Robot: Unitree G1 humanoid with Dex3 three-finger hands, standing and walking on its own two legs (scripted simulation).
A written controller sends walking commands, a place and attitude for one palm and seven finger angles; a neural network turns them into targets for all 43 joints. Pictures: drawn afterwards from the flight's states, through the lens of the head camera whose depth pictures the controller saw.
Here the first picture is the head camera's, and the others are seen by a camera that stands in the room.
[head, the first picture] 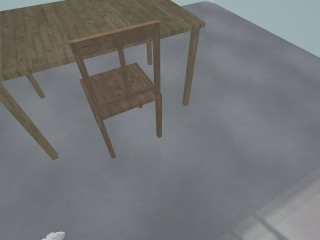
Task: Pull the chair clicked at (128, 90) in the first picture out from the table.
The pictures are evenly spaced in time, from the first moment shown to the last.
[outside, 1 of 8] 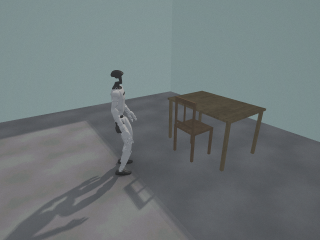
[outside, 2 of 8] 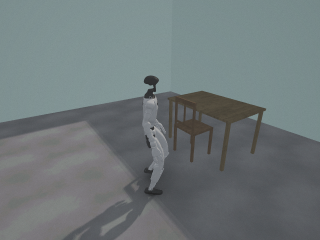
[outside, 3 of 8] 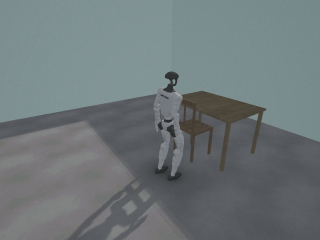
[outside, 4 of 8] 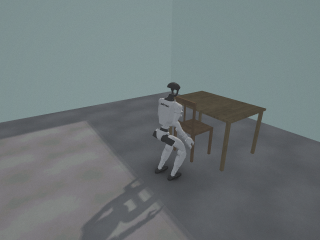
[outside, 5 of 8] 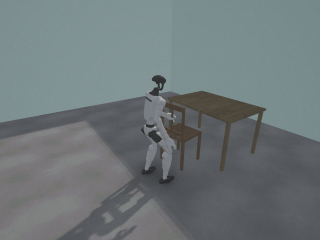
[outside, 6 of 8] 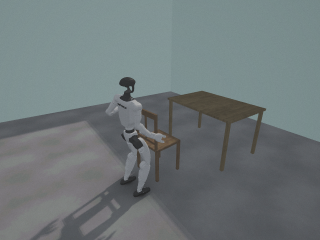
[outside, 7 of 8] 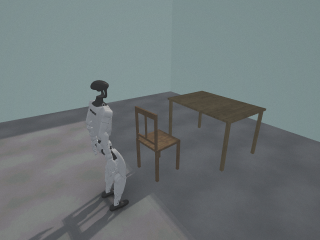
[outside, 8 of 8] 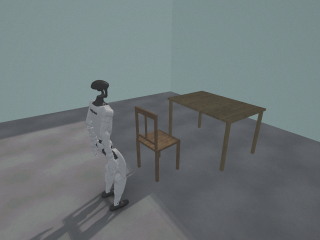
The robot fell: no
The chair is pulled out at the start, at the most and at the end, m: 0.00 0.65 0.65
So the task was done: yes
